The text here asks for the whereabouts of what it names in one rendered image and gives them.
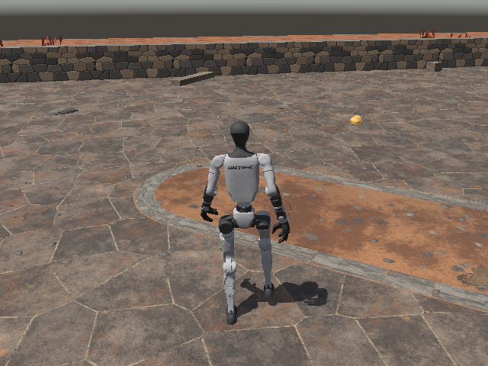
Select robot right upper arm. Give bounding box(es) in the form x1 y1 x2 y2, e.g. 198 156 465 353
257 153 278 197

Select right robot shin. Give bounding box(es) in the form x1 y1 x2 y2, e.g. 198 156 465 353
261 238 272 288

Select left robot shin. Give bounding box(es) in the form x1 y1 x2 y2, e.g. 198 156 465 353
223 262 235 314

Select robot left upper arm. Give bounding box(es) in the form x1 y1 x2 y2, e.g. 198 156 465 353
206 155 226 196

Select left robot forearm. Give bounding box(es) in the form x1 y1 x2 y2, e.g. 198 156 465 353
201 185 214 211

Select right robot forearm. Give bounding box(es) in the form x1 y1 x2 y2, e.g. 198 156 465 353
270 185 287 223

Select robot shin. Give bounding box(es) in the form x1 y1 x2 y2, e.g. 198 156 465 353
261 238 272 288
223 262 235 314

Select right robot hand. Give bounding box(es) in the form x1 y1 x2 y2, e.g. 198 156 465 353
272 221 290 243

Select left robot hand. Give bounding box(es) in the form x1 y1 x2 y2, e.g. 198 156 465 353
201 207 218 222

